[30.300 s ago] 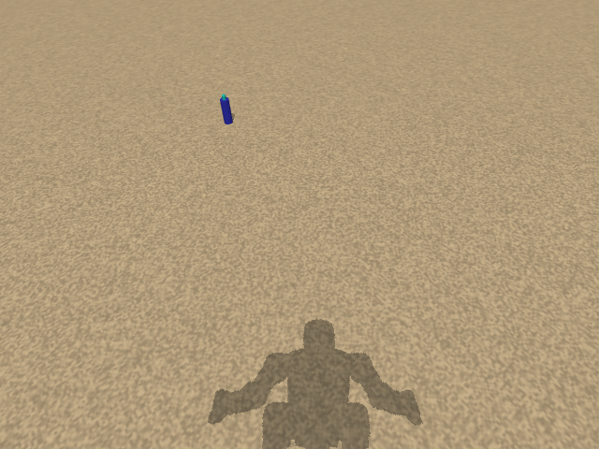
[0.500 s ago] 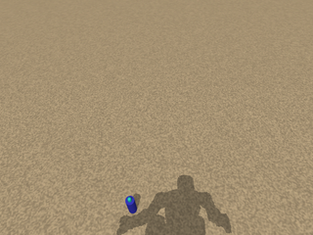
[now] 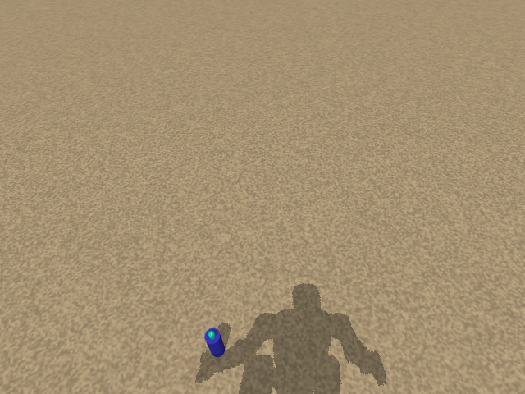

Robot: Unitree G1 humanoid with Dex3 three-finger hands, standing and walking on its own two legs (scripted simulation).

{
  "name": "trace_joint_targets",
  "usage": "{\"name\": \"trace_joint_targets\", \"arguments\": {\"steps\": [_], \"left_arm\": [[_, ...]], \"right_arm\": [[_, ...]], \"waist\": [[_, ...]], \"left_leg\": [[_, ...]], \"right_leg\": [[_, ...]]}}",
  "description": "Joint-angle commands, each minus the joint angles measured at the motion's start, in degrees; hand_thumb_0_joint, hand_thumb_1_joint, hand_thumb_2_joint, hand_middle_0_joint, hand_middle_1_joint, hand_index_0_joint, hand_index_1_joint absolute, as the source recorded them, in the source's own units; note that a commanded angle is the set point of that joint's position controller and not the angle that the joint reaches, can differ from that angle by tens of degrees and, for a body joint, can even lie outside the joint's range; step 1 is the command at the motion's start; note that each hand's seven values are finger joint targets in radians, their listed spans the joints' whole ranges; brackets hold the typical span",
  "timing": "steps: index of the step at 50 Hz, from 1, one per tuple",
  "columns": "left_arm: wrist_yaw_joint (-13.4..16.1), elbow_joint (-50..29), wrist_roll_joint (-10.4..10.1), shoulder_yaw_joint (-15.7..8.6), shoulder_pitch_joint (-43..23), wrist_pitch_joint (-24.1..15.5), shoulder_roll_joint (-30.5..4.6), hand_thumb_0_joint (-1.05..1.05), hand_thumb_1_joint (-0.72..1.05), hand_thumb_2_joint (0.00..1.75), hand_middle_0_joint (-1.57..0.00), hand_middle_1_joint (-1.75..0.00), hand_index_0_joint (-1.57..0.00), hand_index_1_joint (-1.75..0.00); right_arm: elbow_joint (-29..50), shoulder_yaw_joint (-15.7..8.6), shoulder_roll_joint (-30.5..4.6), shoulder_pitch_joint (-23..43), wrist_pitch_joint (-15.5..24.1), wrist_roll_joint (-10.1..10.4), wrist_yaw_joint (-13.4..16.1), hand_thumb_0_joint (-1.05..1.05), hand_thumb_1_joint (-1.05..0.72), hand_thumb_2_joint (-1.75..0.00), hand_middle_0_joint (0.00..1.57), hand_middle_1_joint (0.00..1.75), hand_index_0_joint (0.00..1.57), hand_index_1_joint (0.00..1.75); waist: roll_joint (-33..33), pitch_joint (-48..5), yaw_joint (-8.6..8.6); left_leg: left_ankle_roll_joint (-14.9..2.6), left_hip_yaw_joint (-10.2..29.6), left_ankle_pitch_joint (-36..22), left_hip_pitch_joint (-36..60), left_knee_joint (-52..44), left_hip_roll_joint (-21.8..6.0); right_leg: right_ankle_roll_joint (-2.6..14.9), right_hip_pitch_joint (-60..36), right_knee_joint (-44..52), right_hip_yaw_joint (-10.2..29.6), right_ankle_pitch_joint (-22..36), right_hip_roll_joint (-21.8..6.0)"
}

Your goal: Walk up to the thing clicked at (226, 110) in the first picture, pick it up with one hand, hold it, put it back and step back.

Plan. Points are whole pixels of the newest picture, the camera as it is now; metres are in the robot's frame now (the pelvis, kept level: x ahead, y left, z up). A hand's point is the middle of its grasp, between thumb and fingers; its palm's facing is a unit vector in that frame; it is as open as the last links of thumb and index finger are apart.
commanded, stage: stand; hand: left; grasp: from the side
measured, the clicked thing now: (214, 341) +0.41 +0.21 -0.69
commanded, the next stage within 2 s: step back in 0.74 s
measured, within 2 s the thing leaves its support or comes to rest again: neither
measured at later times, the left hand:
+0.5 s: hand out of the picture +0.07 +0.25 -0.16, palm faces +0.00 -0.94 -0.34, open 7.3 cm
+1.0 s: hand out of the picture +0.07 +0.29 -0.17, palm faces +0.00 -0.92 -0.39, open 7.3 cm
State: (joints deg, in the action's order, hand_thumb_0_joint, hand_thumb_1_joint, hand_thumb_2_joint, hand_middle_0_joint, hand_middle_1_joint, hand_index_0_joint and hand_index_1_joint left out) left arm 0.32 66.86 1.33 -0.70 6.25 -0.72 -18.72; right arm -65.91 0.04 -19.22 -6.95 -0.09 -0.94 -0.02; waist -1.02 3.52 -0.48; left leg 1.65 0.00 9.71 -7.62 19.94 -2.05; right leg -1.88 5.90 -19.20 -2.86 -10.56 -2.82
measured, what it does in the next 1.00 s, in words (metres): stands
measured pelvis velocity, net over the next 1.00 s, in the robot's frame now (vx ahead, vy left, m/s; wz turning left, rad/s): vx -0.04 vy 0.02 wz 0.01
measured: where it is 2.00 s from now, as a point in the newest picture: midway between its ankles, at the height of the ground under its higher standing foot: outside the picture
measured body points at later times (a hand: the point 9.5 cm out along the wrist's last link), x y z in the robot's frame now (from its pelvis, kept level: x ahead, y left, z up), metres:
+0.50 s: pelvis +0.01 +0.00 +0.00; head +0.01 +0.00 +0.45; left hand +0.07 +0.30 -0.13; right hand +0.08 -0.30 -0.14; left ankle +0.01 +0.14 -0.75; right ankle +0.00 -0.14 -0.75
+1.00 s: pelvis -0.04 +0.02 -0.02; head +0.02 +0.02 +0.42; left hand +0.07 +0.33 -0.15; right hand +0.06 -0.31 -0.15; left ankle -0.01 +0.13 -0.74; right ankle +0.00 -0.14 -0.75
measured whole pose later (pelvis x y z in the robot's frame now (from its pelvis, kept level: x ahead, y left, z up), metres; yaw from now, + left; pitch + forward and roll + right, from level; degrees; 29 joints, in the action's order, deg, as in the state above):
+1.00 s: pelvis -0.04 +0.02 -0.02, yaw +1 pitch -2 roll -1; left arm 0.3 56.5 1.0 -3.5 3.9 2.2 -21.5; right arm -57.3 -3.1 -23.7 -5.2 -3.3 0.2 -1.6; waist -1.1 8.9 0.4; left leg -2.2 1.5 18.4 -20.1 41.0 0.0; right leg -1.9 17.4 -34.7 -2.6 -15.3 -4.1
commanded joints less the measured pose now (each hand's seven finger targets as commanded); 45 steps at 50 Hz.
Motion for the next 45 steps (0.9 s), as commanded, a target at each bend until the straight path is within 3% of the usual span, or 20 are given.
{"name": "trace_joint_targets", "arguments": {"steps": [1,7,12,15,19,25,32,36,37,39,42,44,45], "left_arm": [[0.8,-3.06,-0.39,-2.16,-1.89,-1.02,-12.2,0.0,0.9,0.9,-0.2,-0.3,-0.2,-0.3],[0.58,-3.04,-0.34,-2.15,-1.85,-0.67,-12.11,0.0,0.9,0.9,-0.2,-0.3,-0.2,-0.3],[0.67,-3.5,-0.36,-2.17,-1.85,-1.0,-12.17,0.0,0.9,0.9,-0.2,-0.3,-0.2,-0.3],[0.74,-3.56,-0.39,-2.3,-1.98,-1.01,-12.39,0.0,0.9,0.9,-0.2,-0.3,-0.2,-0.3],[0.56,-3.76,-0.45,-2.23,-2.18,-0.88,-12.21,0.0,0.9,0.9,-0.2,-0.3,-0.2,-0.3],[0.49,-4.11,-0.35,-2.28,-1.88,-0.91,-12.45,0.0,0.9,0.9,-0.2,-0.3,-0.2,-0.3],[0.42,-4.17,-0.3,-2.12,-1.63,-0.84,-12.3,0.0,0.9,0.9,-0.2,-0.3,-0.2,-0.3],[0.31,-4.53,-0.32,-2.21,-1.64,-0.97,-12.51,0.0,0.9,0.9,-0.2,-0.3,-0.2,-0.3],[0.52,-5.77,-1.91,-4.77,-1.56,-0.44,-16.86,0.0,0.9,0.9,-0.2,-0.3,-0.2,-0.3],[0.78,-7.97,-1.95,-4.97,-0.68,-0.17,-16.2,0.0,0.9,0.9,-0.2,-0.3,-0.2,-0.3],[0.7,-10.91,-1.68,-5.47,-1.53,0.48,-15.95,0.0,0.9,0.9,-0.2,-0.3,-0.2,-0.3],[0.69,-12.77,-1.27,-5.72,-2.29,0.95,-16.6,0.0,0.9,0.9,-0.2,-0.3,-0.2,-0.3],[0.73,-13.56,-1.09,-5.86,-3.39,1.26,-17.1,0.0,0.9,0.9,-0.2,-0.3,-0.2,-0.3]], "right_arm": [[3.12,-2.31,-11.57,1.6,1.48,0.04,0.98,0.0,-0.9,-0.9,0.2,0.3,0.2,0.3],[3.06,-2.17,-11.58,1.95,1.42,-0.03,1.01,0.0,-0.9,-0.9,0.2,0.3,0.2,0.3],[3.46,-2.4,-11.83,2.88,1.6,0.03,0.94,0.0,-0.9,-0.9,0.2,0.3,0.2,0.3],[3.51,-2.37,-11.71,2.48,1.55,0.11,1.01,0.0,-0.9,-0.9,0.2,0.3,0.2,0.3],[3.39,-2.32,-11.85,2.79,1.52,0.05,0.9,0.0,-0.9,-0.9,0.2,0.3,0.2,0.3],[3.59,-2.41,-12.04,3.28,1.67,0.11,0.88,0.0,-0.9,-0.9,0.2,0.3,0.2,0.3],[3.4,-2.58,-12.24,3.41,1.44,0.05,0.73,0.0,-0.9,-0.9,0.2,0.3,0.2,0.3],[3.57,-2.44,-11.93,2.8,1.44,0.09,0.6,0.0,-0.9,-0.9,0.2,0.3,0.2,0.3],[5.18,-3.75,-15.39,4.91,0.38,0.82,0.01,0.0,-0.9,-0.9,0.2,0.3,0.2,0.3],[6.67,-3.91,-14.32,2.61,-0.16,1.63,-0.16,0.0,-0.9,-0.9,0.2,0.3,0.2,0.3],[8.79,-4.71,-14.26,1.7,-0.89,1.47,-0.35,0.0,-0.9,-0.9,0.2,0.3,0.2,0.3],[10.05,-5.09,-14.36,1.3,-1.44,1.3,-0.38,0.0,-0.9,-0.9,0.2,0.3,0.2,0.3],[10.42,-5.22,-13.9,1.02,-1.83,1.16,-0.48,0.0,-0.9,-0.9,0.2,0.3,0.2,0.3]], "waist": [[1.55,-5.0,0.29],[0.53,-3.26,0.37],[0.98,-5.27,0.08],[1.3,-5.77,0.39],[0.35,-4.03,0.19],[0.35,-4.68,0.23],[0.54,-3.14,0.21],[0.86,-3.23,0.61],[1.12,3.27,0.4],[1.47,-2.08,1.17],[2.91,-8.44,1.39],[4.33,-8.74,1.36],[6.6,-7.84,1.42]], "left_leg": [[-2.34,4.24,-9.66,1.61,-2.72,-5.55],[-2.03,4.03,-5.1,-0.06,-4.19,-5.13],[-2.23,4.19,-11.14,2.16,-2.89,-5.79],[-2.51,3.81,-11.92,2.13,-2.53,-5.78],[-2.11,4.03,-8.61,1.07,-3.78,-5.75],[-2.16,3.99,-9.49,1.27,-3.61,-5.8],[-2.19,4.41,-4.85,0.91,-4.28,-5.72],[-2.27,3.98,-3.67,0.15,-4.37,-5.33],[-3.83,5.16,-12.56,-4.39,2.12,-4.15],[-4.65,4.12,-16.06,-3.96,5.67,-4.06],[-5.34,3.51,-13.67,-3.29,11.37,-2.9],[-5.3,2.74,-10.69,-4.07,15.44,-1.41],[-5.13,1.69,-6.22,-4.55,19.22,0.38]], "right_leg": [[1.9,-1.27,2.96,4.77,8.79,-5.54],[1.87,-0.87,3.75,4.52,5.64,-5.23],[1.9,-1.49,2.97,4.25,9.64,-5.44],[1.91,-2.38,2.94,4.39,11.93,-5.7],[2.0,-1.35,3.41,4.25,7.27,-5.41],[2.15,-1.79,3.32,4.37,8.39,-5.55],[2.29,0.07,4.36,4.43,3.27,-5.32],[2.37,0.19,4.66,4.9,4.04,-5.47],[2.92,4.97,-0.57,5.67,13.41,-4.88],[4.32,2.84,-3.43,5.43,16.66,-5.23],[7.15,3.25,-5.71,6.81,15.14,-6.86],[8.96,5.58,-6.19,8.4,14.54,-8.78],[10.28,8.23,-5.27,9.86,13.15,-10.51]]}}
